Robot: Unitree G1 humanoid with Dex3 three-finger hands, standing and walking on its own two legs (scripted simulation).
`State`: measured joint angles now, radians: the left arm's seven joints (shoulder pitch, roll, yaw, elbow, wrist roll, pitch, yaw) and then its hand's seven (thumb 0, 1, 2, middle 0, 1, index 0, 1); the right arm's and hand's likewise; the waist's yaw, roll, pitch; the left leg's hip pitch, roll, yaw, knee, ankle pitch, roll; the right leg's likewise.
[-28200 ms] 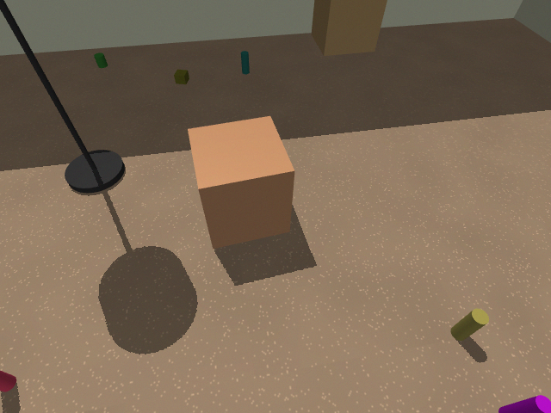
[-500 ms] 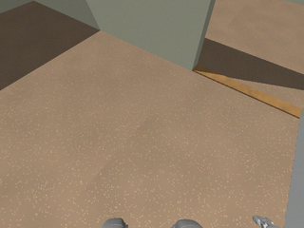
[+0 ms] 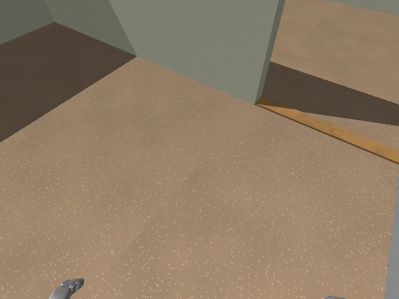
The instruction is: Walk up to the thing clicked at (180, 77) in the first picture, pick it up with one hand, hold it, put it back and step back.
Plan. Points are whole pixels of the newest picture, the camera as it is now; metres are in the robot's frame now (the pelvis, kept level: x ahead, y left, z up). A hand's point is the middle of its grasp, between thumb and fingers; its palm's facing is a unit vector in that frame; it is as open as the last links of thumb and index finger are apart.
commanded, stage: walk up
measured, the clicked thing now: out of the picture +0.24 +2.86 -0.74
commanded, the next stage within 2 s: stand in 0.10 s
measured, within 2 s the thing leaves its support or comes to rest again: neither
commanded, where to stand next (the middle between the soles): +0.05 +0.00 m, yaw +0 degrees
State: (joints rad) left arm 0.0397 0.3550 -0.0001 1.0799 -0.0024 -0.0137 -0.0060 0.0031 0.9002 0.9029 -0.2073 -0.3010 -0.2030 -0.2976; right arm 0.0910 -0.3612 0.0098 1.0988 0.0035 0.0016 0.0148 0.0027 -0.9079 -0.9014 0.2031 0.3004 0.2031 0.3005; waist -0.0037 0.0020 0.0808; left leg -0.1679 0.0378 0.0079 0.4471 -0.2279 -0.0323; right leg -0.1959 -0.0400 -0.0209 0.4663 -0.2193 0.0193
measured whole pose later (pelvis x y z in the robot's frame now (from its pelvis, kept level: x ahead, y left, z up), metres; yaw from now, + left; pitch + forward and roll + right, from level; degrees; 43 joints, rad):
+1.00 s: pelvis +0.01 +0.00 +0.01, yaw +1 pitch -2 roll +0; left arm 0.09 0.35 0.00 1.15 0.01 -0.01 -0.01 0.00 0.90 0.90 -0.21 -0.30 -0.20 -0.30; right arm 0.09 -0.35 0.01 1.14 -0.01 0.00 0.01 0.00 -0.91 -0.90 0.20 0.30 0.20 0.30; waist 0.00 0.01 0.05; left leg -0.12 0.04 -0.01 0.33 -0.18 -0.04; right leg -0.14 -0.03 -0.04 0.34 -0.17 0.02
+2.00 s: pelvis +0.00 -0.04 -0.01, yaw +34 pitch -2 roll +2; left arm 0.27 0.38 0.06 0.82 0.04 0.01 -0.02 0.00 0.90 0.90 -0.21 -0.30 -0.20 -0.30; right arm 0.20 -0.43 -0.05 0.78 -0.01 0.00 0.00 0.00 -0.91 -0.90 0.20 0.30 0.20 0.30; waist 0.06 0.00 0.14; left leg -0.46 -0.03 -0.02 0.93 -0.44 0.01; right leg -0.25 -0.08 -0.10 0.65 -0.37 -0.02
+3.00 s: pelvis -0.01 -0.05 +0.00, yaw +47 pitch -2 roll +0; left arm 0.14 0.35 0.00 1.05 0.00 -0.01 -0.01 0.00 0.90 0.90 -0.21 -0.30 -0.20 -0.30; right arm 0.12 -0.35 0.01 1.04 0.00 -0.01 0.01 0.00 -0.91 -0.90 0.20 0.30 0.20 0.30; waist 0.01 0.01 0.08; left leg -0.25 -0.01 -0.05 0.52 -0.24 -0.01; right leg -0.19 -0.03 -0.03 0.52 -0.28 0.02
